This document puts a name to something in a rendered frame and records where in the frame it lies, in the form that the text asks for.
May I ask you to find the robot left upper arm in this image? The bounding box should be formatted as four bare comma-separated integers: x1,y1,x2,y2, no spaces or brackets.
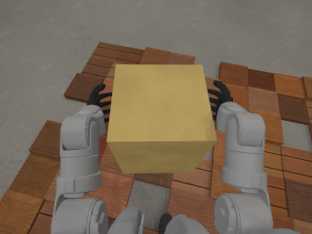
51,198,108,234

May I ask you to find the robot right foot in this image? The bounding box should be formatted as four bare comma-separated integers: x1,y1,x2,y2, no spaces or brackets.
158,213,172,234

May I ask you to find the robot left forearm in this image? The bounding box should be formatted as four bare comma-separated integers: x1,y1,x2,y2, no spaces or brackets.
51,104,106,234

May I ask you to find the robot right hand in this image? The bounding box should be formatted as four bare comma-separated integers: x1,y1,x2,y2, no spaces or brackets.
207,80,233,121

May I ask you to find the robot left hand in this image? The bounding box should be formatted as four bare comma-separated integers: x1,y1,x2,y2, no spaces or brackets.
87,84,113,123

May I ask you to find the robot right upper arm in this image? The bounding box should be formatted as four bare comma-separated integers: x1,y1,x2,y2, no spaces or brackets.
214,193,300,234

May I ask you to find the robot right forearm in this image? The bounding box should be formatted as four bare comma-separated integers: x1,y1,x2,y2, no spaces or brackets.
216,101,273,225

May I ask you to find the carton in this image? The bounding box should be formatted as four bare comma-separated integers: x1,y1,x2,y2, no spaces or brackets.
106,64,217,174

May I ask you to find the right robot shin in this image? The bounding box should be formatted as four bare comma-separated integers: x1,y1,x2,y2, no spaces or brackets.
164,214,186,234

